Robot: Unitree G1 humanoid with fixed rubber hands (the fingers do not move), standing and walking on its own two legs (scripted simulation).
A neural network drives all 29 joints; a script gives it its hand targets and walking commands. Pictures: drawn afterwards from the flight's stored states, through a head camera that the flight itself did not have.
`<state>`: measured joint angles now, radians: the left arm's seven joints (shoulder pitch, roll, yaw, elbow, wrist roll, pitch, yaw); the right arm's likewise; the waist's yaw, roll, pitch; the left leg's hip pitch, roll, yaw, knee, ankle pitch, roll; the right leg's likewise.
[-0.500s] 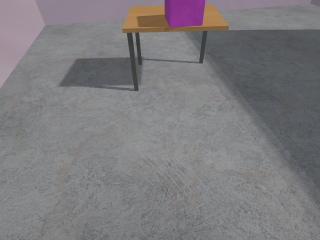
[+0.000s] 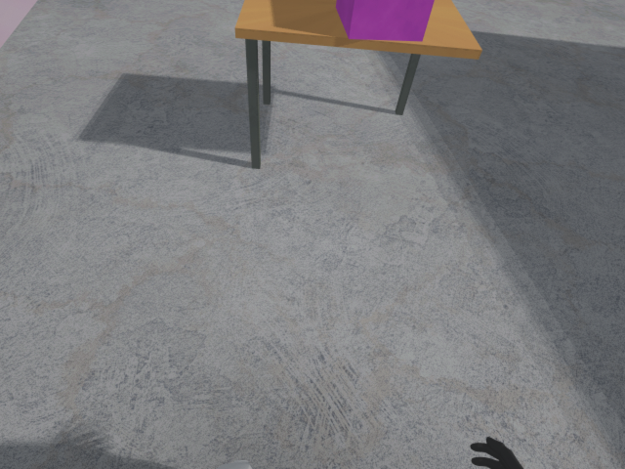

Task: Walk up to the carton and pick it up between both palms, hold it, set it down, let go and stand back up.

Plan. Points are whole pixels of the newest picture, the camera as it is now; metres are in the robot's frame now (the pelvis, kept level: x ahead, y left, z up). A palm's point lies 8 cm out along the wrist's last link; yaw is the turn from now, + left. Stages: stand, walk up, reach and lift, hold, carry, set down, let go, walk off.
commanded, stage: walk up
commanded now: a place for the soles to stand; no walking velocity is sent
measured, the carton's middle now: out of the picture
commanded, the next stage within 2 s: none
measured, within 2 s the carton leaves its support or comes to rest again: neither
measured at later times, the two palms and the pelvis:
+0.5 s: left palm (214, 294) +0.39 +0.17 -0.07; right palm (533, 382) +0.30 -0.35 -0.11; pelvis +0.28 -0.08 +0.01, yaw +0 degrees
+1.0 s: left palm (216, 236) +0.55 +0.20 -0.11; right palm (475, 209) +0.64 -0.32 -0.06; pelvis +0.53 -0.06 +0.01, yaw +0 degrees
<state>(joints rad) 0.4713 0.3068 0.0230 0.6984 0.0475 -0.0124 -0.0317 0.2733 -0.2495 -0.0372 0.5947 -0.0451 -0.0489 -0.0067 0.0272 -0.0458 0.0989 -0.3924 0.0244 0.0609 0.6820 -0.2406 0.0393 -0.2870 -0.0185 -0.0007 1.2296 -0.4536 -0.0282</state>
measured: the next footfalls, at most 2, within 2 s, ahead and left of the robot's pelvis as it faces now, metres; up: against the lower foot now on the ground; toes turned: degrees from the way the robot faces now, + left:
right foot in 0.38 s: +0.38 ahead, -0.18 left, +0.00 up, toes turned -5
left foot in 0.86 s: +0.63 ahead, +0.04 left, +0.00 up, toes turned +4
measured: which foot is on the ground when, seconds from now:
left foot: down 0.00-0.40, up 0.42-0.84, down 0.86-1.00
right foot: up 0.00-0.36, down 0.38-0.86, up 0.88-1.00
